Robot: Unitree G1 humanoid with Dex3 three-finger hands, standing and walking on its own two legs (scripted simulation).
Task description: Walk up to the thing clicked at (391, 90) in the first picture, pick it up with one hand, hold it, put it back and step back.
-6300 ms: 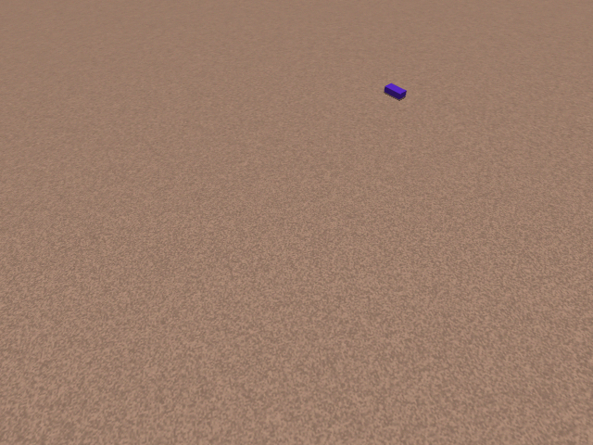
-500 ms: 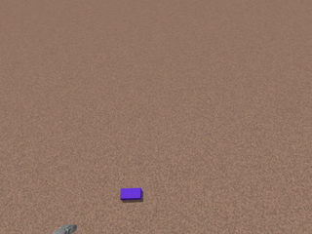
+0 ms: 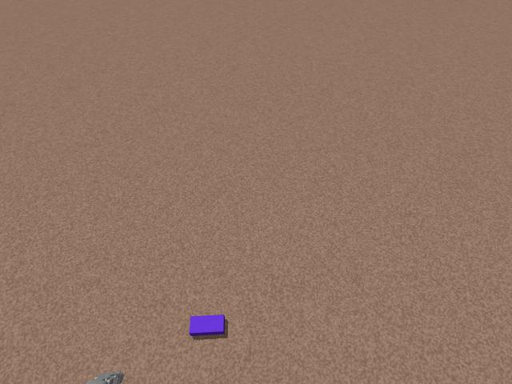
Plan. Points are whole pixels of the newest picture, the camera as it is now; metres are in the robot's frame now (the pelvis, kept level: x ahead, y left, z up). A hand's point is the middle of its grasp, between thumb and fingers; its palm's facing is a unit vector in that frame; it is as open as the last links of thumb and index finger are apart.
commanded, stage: walk up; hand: left
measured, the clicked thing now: (207, 325) +0.41 +0.24 -0.76
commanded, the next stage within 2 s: stand in 0.32 s
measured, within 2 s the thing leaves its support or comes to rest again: neither
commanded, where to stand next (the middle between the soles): +0.08 -0.02 m, yaw +4 degrees
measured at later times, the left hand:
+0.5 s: hand out of the picture +0.10 +0.25 -0.15, palm faces -0.02 -0.94 -0.34, open 7.4 cm
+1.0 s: hand out of the picture +0.09 +0.25 -0.15, palm faces +0.00 -0.94 -0.35, open 7.4 cm
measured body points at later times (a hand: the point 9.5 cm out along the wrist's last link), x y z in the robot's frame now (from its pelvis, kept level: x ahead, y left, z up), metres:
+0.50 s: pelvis +0.01 +0.00 +0.00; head +0.03 +0.00 +0.45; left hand +0.10 +0.30 -0.13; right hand +0.09 -0.30 -0.13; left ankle -0.02 +0.13 -0.74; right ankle +0.02 -0.12 -0.74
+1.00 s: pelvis +0.01 +0.00 +0.01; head +0.02 -0.01 +0.45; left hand +0.09 +0.30 -0.12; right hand +0.09 -0.30 -0.13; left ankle -0.02 +0.13 -0.74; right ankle +0.02 -0.12 -0.74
